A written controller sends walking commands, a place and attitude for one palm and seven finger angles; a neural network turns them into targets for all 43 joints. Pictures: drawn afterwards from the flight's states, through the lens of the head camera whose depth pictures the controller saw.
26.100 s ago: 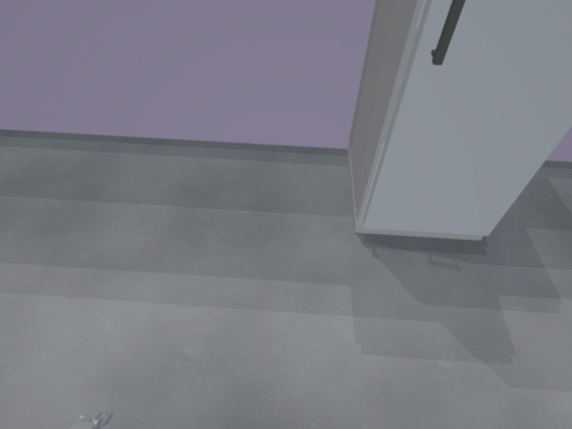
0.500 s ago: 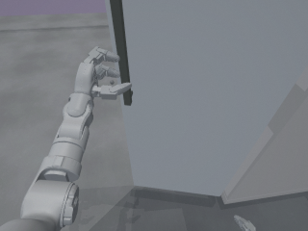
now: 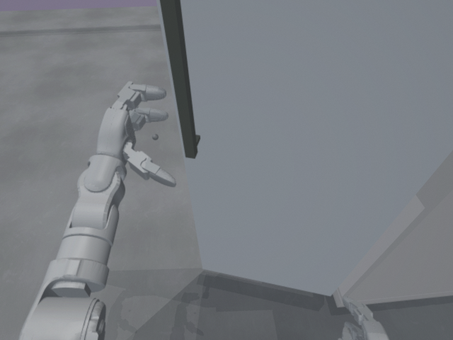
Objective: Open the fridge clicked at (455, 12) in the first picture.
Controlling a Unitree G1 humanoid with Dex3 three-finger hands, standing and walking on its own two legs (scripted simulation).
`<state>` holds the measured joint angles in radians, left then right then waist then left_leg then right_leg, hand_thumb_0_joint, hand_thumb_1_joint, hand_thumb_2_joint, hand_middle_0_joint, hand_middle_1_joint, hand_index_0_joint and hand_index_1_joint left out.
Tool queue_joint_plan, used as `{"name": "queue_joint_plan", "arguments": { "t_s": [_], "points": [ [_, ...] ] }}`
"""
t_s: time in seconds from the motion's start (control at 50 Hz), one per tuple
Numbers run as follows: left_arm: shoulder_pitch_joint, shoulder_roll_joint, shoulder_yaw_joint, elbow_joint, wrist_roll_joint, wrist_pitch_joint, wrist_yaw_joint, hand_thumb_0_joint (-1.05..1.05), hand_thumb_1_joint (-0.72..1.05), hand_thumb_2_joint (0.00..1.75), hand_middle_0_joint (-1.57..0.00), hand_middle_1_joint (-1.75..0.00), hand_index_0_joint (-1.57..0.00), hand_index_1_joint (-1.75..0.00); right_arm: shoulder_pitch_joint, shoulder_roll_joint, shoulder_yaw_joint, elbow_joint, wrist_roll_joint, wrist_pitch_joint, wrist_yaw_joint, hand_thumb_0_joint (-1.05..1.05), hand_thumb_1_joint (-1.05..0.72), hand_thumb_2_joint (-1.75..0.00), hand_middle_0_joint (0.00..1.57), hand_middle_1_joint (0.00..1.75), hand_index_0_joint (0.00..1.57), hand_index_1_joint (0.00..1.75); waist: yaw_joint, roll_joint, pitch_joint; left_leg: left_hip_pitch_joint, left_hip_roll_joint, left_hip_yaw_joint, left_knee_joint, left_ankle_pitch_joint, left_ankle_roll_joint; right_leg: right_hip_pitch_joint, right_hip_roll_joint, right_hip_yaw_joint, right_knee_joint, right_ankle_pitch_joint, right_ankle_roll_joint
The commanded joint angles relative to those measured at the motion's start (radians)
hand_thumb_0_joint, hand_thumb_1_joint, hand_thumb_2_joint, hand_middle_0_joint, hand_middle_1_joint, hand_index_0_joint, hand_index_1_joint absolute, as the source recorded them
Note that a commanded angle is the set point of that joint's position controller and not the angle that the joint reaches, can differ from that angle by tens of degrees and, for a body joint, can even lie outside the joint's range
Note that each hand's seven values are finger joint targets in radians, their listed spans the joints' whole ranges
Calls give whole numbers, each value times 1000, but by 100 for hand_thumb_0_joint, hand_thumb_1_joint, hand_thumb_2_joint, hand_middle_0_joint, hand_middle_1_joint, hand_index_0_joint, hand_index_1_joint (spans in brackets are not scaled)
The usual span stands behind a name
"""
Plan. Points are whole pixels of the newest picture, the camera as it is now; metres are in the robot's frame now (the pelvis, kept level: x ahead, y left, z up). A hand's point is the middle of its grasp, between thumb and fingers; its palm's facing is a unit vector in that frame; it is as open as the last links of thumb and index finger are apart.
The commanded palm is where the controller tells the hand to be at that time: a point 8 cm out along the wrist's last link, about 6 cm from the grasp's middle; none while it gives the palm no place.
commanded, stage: slip the hand off the handle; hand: left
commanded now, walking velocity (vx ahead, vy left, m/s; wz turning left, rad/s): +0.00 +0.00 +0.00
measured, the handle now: (184, 67) +0.49 +0.10 +0.25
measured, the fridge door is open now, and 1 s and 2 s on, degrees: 73 73 73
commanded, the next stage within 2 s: draw the hand back to the body in 1.20 s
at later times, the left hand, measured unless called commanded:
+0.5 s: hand (117, 134) +0.39 +0.21 +0.18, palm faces -0.02 -0.99 -0.17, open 14.7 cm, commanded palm +0.36 +0.26 +0.19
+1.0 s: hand (91, 170) +0.31 +0.22 +0.18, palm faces +0.01 -0.99 -0.17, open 14.7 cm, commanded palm +0.28 +0.27 +0.19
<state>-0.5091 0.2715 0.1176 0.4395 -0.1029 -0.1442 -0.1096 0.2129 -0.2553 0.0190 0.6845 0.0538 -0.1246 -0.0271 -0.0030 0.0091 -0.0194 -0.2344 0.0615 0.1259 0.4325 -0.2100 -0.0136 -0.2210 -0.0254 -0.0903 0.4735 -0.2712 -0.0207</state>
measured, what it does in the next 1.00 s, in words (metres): stands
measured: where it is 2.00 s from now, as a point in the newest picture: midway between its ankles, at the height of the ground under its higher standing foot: outside the picture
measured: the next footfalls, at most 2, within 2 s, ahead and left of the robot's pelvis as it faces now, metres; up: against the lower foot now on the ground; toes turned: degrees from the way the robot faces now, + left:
none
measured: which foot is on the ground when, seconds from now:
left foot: down 0.00-1.00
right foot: down 0.00-1.00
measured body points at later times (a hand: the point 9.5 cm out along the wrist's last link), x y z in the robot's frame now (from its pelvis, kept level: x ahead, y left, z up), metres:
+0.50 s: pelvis +0.01 +0.02 +0.00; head +0.01 +0.02 +0.45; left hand +0.38 +0.26 +0.19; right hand +0.14 -0.23 -0.10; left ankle +0.01 +0.13 -0.74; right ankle -0.01 -0.10 -0.74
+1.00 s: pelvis -0.01 +0.02 +0.00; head -0.03 +0.01 +0.45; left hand +0.30 +0.27 +0.19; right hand +0.17 -0.21 -0.08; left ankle +0.01 +0.13 -0.74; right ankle -0.01 -0.10 -0.74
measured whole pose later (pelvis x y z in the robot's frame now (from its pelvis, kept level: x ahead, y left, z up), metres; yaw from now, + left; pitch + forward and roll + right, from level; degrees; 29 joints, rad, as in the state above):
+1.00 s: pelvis -0.01 +0.02 +0.00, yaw +1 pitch -2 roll +0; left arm -0.24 0.35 0.22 0.17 -0.20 -0.11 -0.26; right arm 0.20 -0.24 0.05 0.64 0.06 -0.14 -0.07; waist 0.03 0.02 -0.02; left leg -0.22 0.05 0.12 0.48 -0.23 0.01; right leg -0.18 -0.04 -0.09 0.47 -0.26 0.00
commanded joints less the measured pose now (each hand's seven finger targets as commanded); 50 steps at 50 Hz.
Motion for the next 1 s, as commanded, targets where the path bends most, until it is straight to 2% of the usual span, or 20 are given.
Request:
{"name": "queue_joint_plan", "arguments": {
  "t_s": [0.0, 0.04, 0.1, 0.16, 0.18, 0.26, 0.28, 0.3, 0.42, 0.48, 0.54, 0.58, 0.6, 0.64, 0.7, 0.78, 0.82, 0.88, 0.96, 0.98],
  "points": [
    [-459, 237, 107, -220, -21, -62, -19, 0, -55, 20, -25, -115, -25, -115, -42, -125, -41, -139, 2, -24, -18, 0, -90, -90, 20, 30, 20, 30, -1, -32, -307, 140, -67, -49, 10, 255, 55, 100, 7, 85, -42, 442, 17],
    [-444, 233, 109, -250, -32, -87, -45, 0, -55, 20, -25, -115, -25, -115, -43, -122, -44, -149, 1, -28, -19, 0, -90, -90, 20, 30, 20, 30, 5, -20, -346, 168, -64, -53, 21, 296, 54, 107, 13, 79, -30, 473, 10],
    [-444, 201, 69, -233, -45, -100, -80, 0, -55, 20, -25, -115, -25, -115, -38, -123, -43, -147, 5, -26, -21, 0, -90, -90, 20, 30, 20, 30, -10, -4, -312, 182, -58, -61, 31, 314, 52, 62, 18, 70, -27, 467, 7],
    [-395, 233, 104, -140, -59, -75, -96, 0, -55, 20, -25, -115, -25, -115, -29, -135, -42, -138, 9, -18, -28, 0, -90, -90, 20, 30, 20, 30, -13, -57, -249, 137, -54, -68, 26, 243, 50, 22, 21, 64, -41, 389, 11],
    [-402, 261, 126, -136, -56, -73, -99, 0, -55, 20, -25, -115, -25, -115, -25, -142, -43, -132, 7, -12, -32, 0, -90, -90, 20, 30, 20, 30, -8, -53, -253, 133, -54, -67, 25, 249, 51, 32, 19, 65, -37, 390, 10],
    [-436, 242, 109, -207, -60, -77, -106, 0, -55, 20, -25, -115, -25, -115, -33, -130, -40, -152, 5, -14, -34, 0, -90, -90, 20, 30, 20, 30, -3, 17, -307, 174, -52, -78, 32, 279, 47, 27, 21, 60, -27, 373, -1],
    [-433, 270, 134, -206, -61, -82, -105, 0, -55, 20, -25, -115, -25, -115, -24, -137, -42, -146, 2, -12, -37, 0, -90, -90, 20, 30, 20, 30, -4, -29, -313, 171, -47, -82, 31, 289, 51, 36, 22, 59, -26, 382, 2],
    [-419, 290, 159, -211, -63, -86, -108, 0, -55, 20, -25, -115, -25, -115, -19, -137, -43, -149, 1, -12, -37, 0, -90, -90, 20, 30, 20, 30, 4, -28, -330, 171, -47, -83, 32, 307, 51, 50, 23, 59, -20, 398, 1],
    [-394, 283, 150, -230, -64, -89, -122, 0, -55, 20, -25, -115, -25, -115, -20, -132, -40, -157, 1, -15, -38, 0, -90, -90, 20, 30, 20, 30, 5, 37, -312, 187, -39, -89, 29, 306, 43, 18, 28, 53, -21, 350, -4],
    [-389, 308, 168, -178, -65, -72, -126, 0, -55, 20, -25, -115, -25, -115, -13, -141, -38, -149, 4, -9, -45, 0, -90, -90, 20, 30, 20, 30, -1, 1, -257, 154, -33, -94, 18, 248, 43, -7, 31, 50, -36, 291, -3],
    [-307, 273, 157, -239, -83, -68, -140, 0, -55, 20, -25, -115, -25, -115, -28, -134, -39, -175, 5, -17, -40, 0, -90, -90, 20, 30, 20, 30, 16, 14, -294, 172, -35, -98, 15, 258, 41, 15, 31, 46, -30, 294, -6],
    [-246, 305, 189, -272, -83, -71, -142, 0, -55, 20, -25, -115, -25, -115, -34, -137, -38, -180, 3, -20, -39, 0, -90, -90, 20, 30, 20, 30, 30, 11, -293, 163, -32, -95, 13, 261, 42, 33, 31, 47, -30, 295, -7],
    [-241, 266, 158, -307, -90, -72, -145, 0, -55, 20, -25, -115, -25, -115, -42, -129, -36, -188, 6, -23, -36, 0, -90, -90, 20, 30, 20, 30, 24, 12, -284, 166, -32, -95, 9, 259, 42, 27, 31, 43, -30, 294, -6],
    [-210, 274, 169, -375, -96, -72, -142, 0, -55, 20, -25, -115, -25, -115, -55, -127, -36, -197, 5, -33, -34, 0, -90, -90, 20, 30, 20, 30, 32, 44, -280, 182, -28, -99, 5, 255, 37, 20, 33, 41, -32, 275, -8],
    [-173, 286, 188, -403, -99, -57, -130, 0, -55, 20, -25, -115, -25, -115, -67, -127, -33, -194, 6, -40, -39, 0, -90, -90, 20, 30, 20, 30, 31, 10, -240, 159, -26, -98, -8, 203, 39, 18, 34, 39, -46, 235, -4],
    [-180, 263, 154, -453, -93, -41, -122, 0, -55, 20, -25, -115, -25, -115, -87, -120, -24, -189, 10, -52, -48, 0, -90, -90, 20, 30, 20, 30, 17, 25, -185, 157, -26, -99, -22, 118, 40, -14, 36, 42, -71, 149, -2],
    [-181, 253, 143, -481, -95, -38, -121, 0, -55, 20, -25, -115, -25, -115, -96, -117, -20, -193, 9, -61, -52, 0, -90, -90, 20, 30, 20, 30, 15, 49, -198, 170, -30, -103, -28, 92, 40, -17, 36, 43, -73, 129, -2],
    [-96, 287, 190, -473, -102, -32, -131, 0, -55, 20, -25, -115, -25, -115, -98, -121, -18, -187, 6, -66, -55, 0, -90, -90, 20, 30, 20, 30, 28, 10, -209, 166, -31, -100, -22, 117, 44, 11, 34, 44, -77, 157, -1],
    [-56, 262, 175, -505, -121, -22, -156, 0, -55, 20, -25, -115, -25, -115, -114, -110, -12, -197, 10, -77, -55, 0, -90, -90, 20, 30, 20, 30, 27, 38, -193, 164, -37, -97, -20, 108, 41, 9, 33, 40, -79, 158, 1],
    [-13, 281, 198, -480, -126, -15, -160, 0, -55, 20, -25, -115, -25, -115, -110, -116, -11, -194, 9, -76, -55, 0, -90, -90, 20, 30, 20, 30, 35, -4, -178, 143, -35, -95, -21, 99, 45, 17, 33, 43, -84, 157, 4]
  ]
}}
